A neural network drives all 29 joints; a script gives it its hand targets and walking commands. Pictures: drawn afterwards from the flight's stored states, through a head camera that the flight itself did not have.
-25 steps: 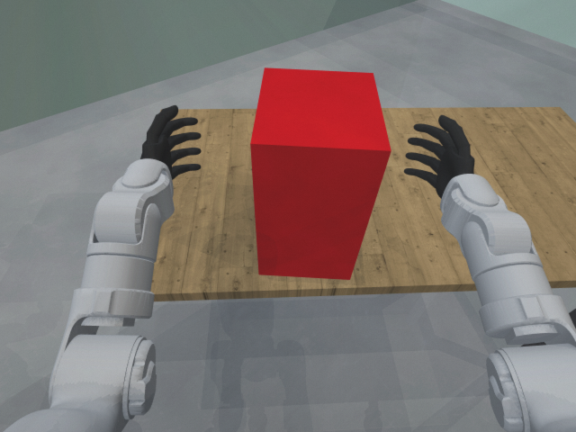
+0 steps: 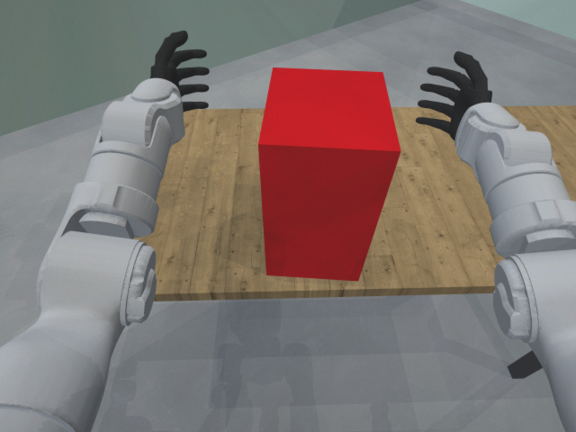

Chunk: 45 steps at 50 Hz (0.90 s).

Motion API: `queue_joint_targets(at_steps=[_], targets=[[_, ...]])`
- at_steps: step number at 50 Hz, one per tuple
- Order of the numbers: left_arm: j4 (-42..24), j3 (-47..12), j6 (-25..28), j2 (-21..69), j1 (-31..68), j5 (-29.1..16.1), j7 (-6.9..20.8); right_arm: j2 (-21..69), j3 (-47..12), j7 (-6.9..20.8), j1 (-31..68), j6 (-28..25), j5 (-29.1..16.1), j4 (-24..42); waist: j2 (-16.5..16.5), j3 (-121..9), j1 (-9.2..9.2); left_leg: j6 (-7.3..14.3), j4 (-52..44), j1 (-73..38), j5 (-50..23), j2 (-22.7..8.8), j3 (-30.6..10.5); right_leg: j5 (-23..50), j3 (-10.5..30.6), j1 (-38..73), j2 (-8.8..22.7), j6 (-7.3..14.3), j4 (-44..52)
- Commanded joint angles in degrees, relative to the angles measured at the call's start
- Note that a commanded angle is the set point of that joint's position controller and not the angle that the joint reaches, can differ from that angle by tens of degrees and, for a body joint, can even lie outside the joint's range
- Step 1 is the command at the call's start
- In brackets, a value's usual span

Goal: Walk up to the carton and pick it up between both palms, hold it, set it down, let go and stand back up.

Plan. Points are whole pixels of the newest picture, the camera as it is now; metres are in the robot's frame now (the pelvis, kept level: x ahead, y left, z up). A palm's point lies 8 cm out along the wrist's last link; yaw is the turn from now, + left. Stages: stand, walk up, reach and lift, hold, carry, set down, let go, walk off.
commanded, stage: reach and lift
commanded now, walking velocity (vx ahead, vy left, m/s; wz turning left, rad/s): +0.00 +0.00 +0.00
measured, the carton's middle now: (319, 183) +0.48 -0.04 +0.07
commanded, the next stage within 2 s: none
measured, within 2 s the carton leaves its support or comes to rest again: neither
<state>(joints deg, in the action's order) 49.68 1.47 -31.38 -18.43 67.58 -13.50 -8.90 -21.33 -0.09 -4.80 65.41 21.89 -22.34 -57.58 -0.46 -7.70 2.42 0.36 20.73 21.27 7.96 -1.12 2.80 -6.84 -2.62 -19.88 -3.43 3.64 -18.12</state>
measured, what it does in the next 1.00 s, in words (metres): stands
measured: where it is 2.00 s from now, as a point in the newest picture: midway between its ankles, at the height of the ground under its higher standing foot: outside the picture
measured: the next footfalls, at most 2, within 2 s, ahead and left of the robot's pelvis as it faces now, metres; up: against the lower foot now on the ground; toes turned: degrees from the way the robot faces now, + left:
none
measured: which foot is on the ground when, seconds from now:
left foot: down 0.00-1.00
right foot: down 0.00-1.00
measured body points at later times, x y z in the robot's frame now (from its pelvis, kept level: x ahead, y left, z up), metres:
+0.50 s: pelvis +0.01 -0.01 +0.00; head +0.05 +0.00 +0.45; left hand +0.48 +0.16 +0.14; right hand +0.46 -0.20 +0.14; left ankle +0.02 +0.11 -0.75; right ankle +0.02 -0.08 -0.75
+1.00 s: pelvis +0.00 -0.01 -0.01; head +0.06 -0.01 +0.44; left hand +0.48 +0.14 +0.11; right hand +0.47 -0.18 +0.10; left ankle +0.02 +0.11 -0.75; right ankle +0.02 -0.08 -0.75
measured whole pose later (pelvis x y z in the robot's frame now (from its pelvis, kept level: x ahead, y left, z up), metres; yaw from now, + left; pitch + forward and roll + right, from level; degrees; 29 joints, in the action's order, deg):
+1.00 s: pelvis +0.00 -0.01 -0.01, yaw +0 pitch +15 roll +0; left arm 69.3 8.7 0.6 -9.7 60.4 -3.7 -7.2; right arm -9.8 5.7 -7.7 55.4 1.4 -10.1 -63.6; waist 0.1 -9.3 1.3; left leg -0.4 23.1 30.0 8.5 -1.2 1.8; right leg -8.1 -2.3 -29.4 -3.8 4.1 -22.0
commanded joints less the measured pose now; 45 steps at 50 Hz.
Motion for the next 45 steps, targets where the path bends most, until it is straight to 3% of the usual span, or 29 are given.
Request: queue_joint_targets(at_steps=[1,3,5,7,8,10,11,12,14,17,18,19,21,22,23,24,25,27,28,29,30,31,32,35,38,41,42,45], targets=[[-7.6,1.4,3.7,-7.8,31.8,0.4,0.1,-11.2,1.2,0.3,33.4,-2.9,-0.8,8.6,1.6,-35.8,0.22,-0.8,0.7,-18.8,-12.4,-0.6,-4.8,24.1,2.7,11.5,1.8,-4.8,-0.3],[-7.7,1.8,3.6,-8.1,30.8,1.2,0.6,-11.1,1.5,-0.2,31.8,-3.1,-0.7,7.0,2.8,-37.1,0.65,-1.5,1.2,-18.7,-14.3,-0.2,-4.6,27.3,2.7,13.7,1.8,-5.0,-0.6],[-5.3,2.0,3.9,-8.9,31.2,1.2,1.1,-9.7,-0.2,-0.5,32.8,-2.8,-1.2,5.8,0.1,-33.4,0.50,-0.7,-0.2,-15.7,-10.1,-0.1,-4.5,25.6,2.7,14.3,2.1,-5.5,-0.5],[-4.7,2.0,5.5,-8.0,29.7,1.5,1.4,-8.8,-0.9,-0.7,32.4,-3.5,-1.3,7.0,-0.1,-33.8,0.06,-0.2,-1.0,-13.9,-10.1,0.3,-4.6,27.4,2.8,16.8,2.2,-5.9,-1.0],[-2.4,2.3,6.1,-8.0,29.3,2.3,1.8,-7.6,-1.4,-0.8,31.6,-3.5,-1.4,4.6,-0.4,-31.7,-0.13,-0.4,-0.9,-13.9,-10.2,0.3,-4.5,27.4,3.1,16.3,2.4,-5.7,-1.0],[-4.1,2.6,7.8,-7.1,26.5,3.1,2.2,-7.0,-1.1,-1.2,28.7,-4.9,-0.9,6.0,1.4,-33.3,0.24,-0.7,-0.4,-14.1,-12.8,0.5,-4.4,30.8,3.3,18.2,2.5,-5.8,-1.3],[-5.4,3.7,8.9,-7.7,26.4,3.5,2.5,-6.4,-0.7,-1.6,28.0,-5.5,-0.1,8.5,0.3,-36.0,0.08,-0.5,-0.2,-13.5,-12.5,0.6,-3.9,31.2,3.7,19.9,2.7,-6.4,-1.5],[-3.5,3.2,9.6,-6.1,24.9,4.4,2.6,-5.8,-0.1,-1.8,26.7,-6.0,0.6,6.4,1.1,-33.6,1.03,-0.8,-0.3,-13.4,-13.3,0.5,-4.5,32.2,3.4,19.3,2.5,-6.2,-1.9],[-5.6,4.0,11.2,-6.0,23.1,5.0,2.8,-5.6,0.6,-2.1,24.8,-7.2,1.3,8.2,1.2,-33.2,0.95,-1.2,-0.8,-14.3,-13.1,0.5,-4.5,30.4,2.7,18.7,2.4,-6.3,-1.3],[-5.0,5.0,12.9,-5.3,20.0,5.7,3.4,-3.7,1.1,-3.0,23.0,-8.7,3.2,10.2,-0.9,-32.5,1.07,-1.0,-0.4,-12.7,-13.9,0.8,-4.0,34.3,3.2,21.0,2.5,-6.7,-1.8],[-2.5,4.8,13.5,-4.5,18.2,6.9,3.6,-2.7,1.1,-3.2,20.6,-9.1,3.7,7.1,1.2,-29.3,1.12,-1.1,-0.7,-11.8,-12.1,1.0,-3.9,32.2,3.5,20.2,2.7,-6.9,-2.0],[-6.1,5.3,14.7,-5.0,19.5,6.7,3.3,-3.4,1.9,-3.3,21.7,-10.2,3.7,12.0,2.0,-32.9,0.66,-1.2,-1.0,-12.2,-12.9,1.0,-3.6,32.8,3.8,20.7,2.9,-7.0,-1.9],[-10.4,5.2,16.7,-4.0,20.1,6.1,2.5,-2.8,3.4,-3.5,22.0,-12.1,4.9,15.9,1.5,-36.7,0.71,-1.9,0.4,-13.6,-15.0,0.8,-3.9,32.3,2.8,18.6,2.3,-7.1,-2.5],[-13.6,5.2,17.5,-3.7,20.1,6.2,2.0,-2.6,3.6,-3.8,21.1,-13.0,4.9,17.8,3.5,-39.8,0.36,-2.3,1.2,-15.8,-18.3,0.9,-3.6,35.1,3.1,18.1,2.2,-7.0,-3.0],[-15.5,5.3,17.8,-3.1,20.9,6.3,1.5,-3.5,4.9,-3.7,22.0,-13.6,5.9,19.7,3.9,-42.3,1.30,-3.0,2.7,-17.8,-21.0,0.5,-4.0,36.6,2.3,17.2,1.7,-6.8,-3.3],[-13.3,5.7,17.8,-3.3,19.9,6.7,1.6,-2.5,4.5,-3.8,21.0,-13.6,6.2,18.7,3.3,-40.8,0.66,-2.8,3.1,-17.5,-20.2,0.6,-3.8,36.2,2.9,16.1,2.0,-7.0,-3.4],[-13.2,5.4,17.9,-2.6,19.3,6.6,1.6,-3.0,4.7,-3.6,20.7,-13.8,6.4,18.2,3.7,-41.1,1.18,-2.9,2.7,-17.5,-18.9,0.6,-3.7,36.0,2.6,16.3,1.9,-6.8,-3.5],[-11.3,5.2,18.6,-2.4,20.2,6.8,1.5,-2.1,5.4,-3.7,20.4,-13.8,7.4,16.1,4.1,-41.0,0.69,-2.4,2.4,-14.7,-14.2,0.6,-3.3,30.8,3.0,14.9,2.4,-6.8,-3.6],[-16.0,5.9,19.4,-2.4,21.5,6.6,1.0,-3.2,6.9,-3.7,20.9,-14.5,8.2,19.2,3.6,-45.9,0.40,-2.6,2.9,-16.0,-16.7,0.6,-3.1,32.7,2.3,15.3,1.9,-6.7,-4.2],[-16.7,5.1,19.7,-2.2,21.9,6.7,0.6,-3.1,7.2,-3.6,21.3,-15.1,8.7,20.1,4.4,-48.9,0.78,-3.0,3.5,-16.1,-17.9,0.4,-3.4,32.9,2.3,15.1,2.0,-6.8,-4.6],[-10.7,4.8,20.1,-1.2,20.0,6.8,0.8,-0.9,6.6,-3.6,19.7,-15.1,9.7,16.1,2.8,-45.1,0.74,-2.5,4.3,-14.7,-16.6,0.4,-3.2,32.2,2.7,13.5,2.4,-6.6,-4.9],[-13.6,5.5,20.9,-1.3,21.2,6.7,0.9,-2.0,7.9,-3.4,20.9,-15.8,10.0,18.6,3.2,-48.1,0.15,-2.8,4.1,-14.4,-16.7,0.5,-3.2,32.7,2.3,13.6,2.2,-6.6,-5.4],[-7.7,5.5,21.2,-1.2,19.4,7.4,0.9,-0.9,6.2,-3.2,20.0,-15.6,9.6,13.5,2.1,-44.5,0.09,-2.1,3.8,-13.3,-15.5,0.5,-3.3,32.4,2.9,13.6,2.5,-6.8,-5.3],[-2.8,7.4,23.3,-1.1,17.6,9.4,1.2,0.7,5.0,-3.6,18.0,-16.4,9.0,9.1,0.7,-40.0,-1.30,-1.2,2.2,-7.2,-12.7,1.3,-2.6,34.0,3.8,17.7,3.1,-7.4,-6.1],[4.6,8.4,26.4,-0.5,16.6,10.2,2.0,2.6,4.0,-3.5,17.6,-18.0,9.7,5.9,-2.5,-36.1,-2.26,-0.4,0.5,-1.0,-7.8,1.1,-2.1,29.0,4.0,18.8,3.5,-7.7,-5.8],[6.0,8.2,30.8,-0.3,19.5,10.0,2.1,3.0,5.0,-3.3,18.9,-20.3,10.5,5.8,-1.2,-38.7,-2.19,-0.2,0.5,0.2,-7.0,1.3,-2.0,28.6,4.8,18.6,3.9,-7.8,-6.3],[7.1,7.7,31.8,0.5,20.4,9.7,2.0,3.0,5.8,-3.1,19.4,-20.9,11.3,5.6,-0.6,-38.8,-1.42,-0.4,0.4,-0.6,-6.8,1.0,-1.8,27.4,4.6,17.4,4.0,-7.4,-6.3],[8.5,6.7,33.9,1.3,22.3,9.4,1.6,3.3,6.3,-2.5,20.4,-22.0,11.6,3.4,-0.2,-39.3,-0.88,-1.0,1.8,-2.8,-10.1,0.7,-2.4,28.5,4.3,14.8,3.9,-6.6,-6.3]])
